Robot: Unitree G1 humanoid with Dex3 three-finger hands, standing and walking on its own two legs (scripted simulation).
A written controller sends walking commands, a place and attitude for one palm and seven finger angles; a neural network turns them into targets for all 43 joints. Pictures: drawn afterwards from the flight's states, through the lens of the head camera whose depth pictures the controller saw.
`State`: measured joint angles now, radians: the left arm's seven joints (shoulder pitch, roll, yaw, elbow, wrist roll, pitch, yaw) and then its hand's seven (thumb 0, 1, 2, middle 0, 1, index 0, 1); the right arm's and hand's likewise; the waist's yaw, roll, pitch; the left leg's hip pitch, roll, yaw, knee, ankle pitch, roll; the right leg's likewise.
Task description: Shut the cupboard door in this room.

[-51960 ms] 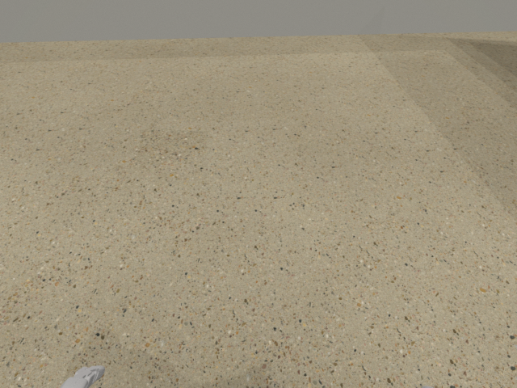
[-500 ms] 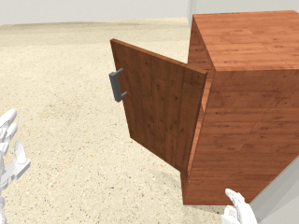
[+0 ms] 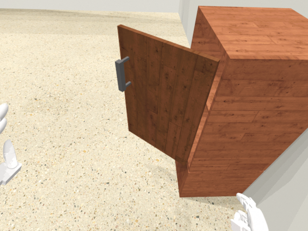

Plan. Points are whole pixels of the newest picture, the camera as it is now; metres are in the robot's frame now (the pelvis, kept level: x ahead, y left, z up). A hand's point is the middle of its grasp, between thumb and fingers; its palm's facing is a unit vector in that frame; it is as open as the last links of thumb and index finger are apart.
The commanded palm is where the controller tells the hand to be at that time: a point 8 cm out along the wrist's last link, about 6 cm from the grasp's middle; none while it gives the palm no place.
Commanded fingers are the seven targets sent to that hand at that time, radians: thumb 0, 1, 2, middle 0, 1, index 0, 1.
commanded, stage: step back with the hand held close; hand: left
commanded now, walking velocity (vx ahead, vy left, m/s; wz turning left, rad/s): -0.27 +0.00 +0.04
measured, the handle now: (124, 74) +0.67 +0.16 +0.04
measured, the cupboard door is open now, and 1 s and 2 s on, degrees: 52 52 52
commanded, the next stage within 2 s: stop stepping back and stand still in 0.66 s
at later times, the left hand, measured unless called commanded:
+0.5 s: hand out of the picture +0.08 +0.27 +0.17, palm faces +0.50 -0.75 -0.43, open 7.4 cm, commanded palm +0.02 +0.30 +0.18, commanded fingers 0.00 0.90 0.90 -0.20 -0.30 -0.20 -0.30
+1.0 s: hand out of the picture +0.02 +0.26 +0.17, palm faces +0.32 -0.81 -0.49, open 7.4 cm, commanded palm -0.05 +0.30 +0.18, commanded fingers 0.00 0.90 0.90 -0.20 -0.30 -0.20 -0.30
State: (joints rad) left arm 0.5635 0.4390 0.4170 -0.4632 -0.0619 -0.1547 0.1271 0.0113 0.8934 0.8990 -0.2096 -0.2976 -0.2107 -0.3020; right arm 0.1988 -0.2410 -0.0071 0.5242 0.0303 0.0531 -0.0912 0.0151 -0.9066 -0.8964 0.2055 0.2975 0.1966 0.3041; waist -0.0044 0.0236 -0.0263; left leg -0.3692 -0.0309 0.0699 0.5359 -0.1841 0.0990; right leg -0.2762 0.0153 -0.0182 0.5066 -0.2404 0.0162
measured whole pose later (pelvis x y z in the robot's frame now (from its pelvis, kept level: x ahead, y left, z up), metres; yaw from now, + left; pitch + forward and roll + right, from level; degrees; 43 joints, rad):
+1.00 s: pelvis -0.20 +0.01 -0.01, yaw -2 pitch +6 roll -2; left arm 0.58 0.52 0.49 -0.63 -0.08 -0.21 0.13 0.01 0.89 0.90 -0.21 -0.30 -0.21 -0.30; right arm 0.15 -0.14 0.03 0.60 -0.02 -0.11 -0.04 0.01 -0.90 -0.90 0.21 0.30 0.20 0.30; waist -0.01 -0.06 -0.03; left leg -0.57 0.04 0.10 0.42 0.04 0.03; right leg -0.03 0.05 -0.03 0.34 -0.41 -0.04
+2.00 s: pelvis -0.18 +0.03 -0.01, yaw -1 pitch -1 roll +0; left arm 0.32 0.14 0.04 0.70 0.01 0.05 0.03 -0.02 0.96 0.90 -0.20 -0.30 -0.20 -0.30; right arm 0.23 -0.22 -0.01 0.85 -0.03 0.03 -0.01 0.01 -0.91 -0.90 0.20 0.30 0.19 0.30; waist -0.02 -0.06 0.02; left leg -0.36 0.00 0.01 0.68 -0.30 0.00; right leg -0.24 -0.04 -0.11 0.69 -0.42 -0.02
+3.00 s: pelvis -0.20 +0.05 +0.01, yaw -3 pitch -2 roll +0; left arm 0.35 0.10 0.01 1.16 0.01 0.00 0.04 0.00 0.91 0.90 -0.20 -0.29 -0.20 -0.30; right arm 0.34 -0.09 -0.01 1.14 -0.01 0.02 -0.04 0.01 -0.91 -0.90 0.20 0.30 0.19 0.30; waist -0.01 0.00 0.03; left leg -0.25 0.01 0.05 0.44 -0.16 0.02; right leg -0.13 -0.02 -0.07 0.43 -0.26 0.00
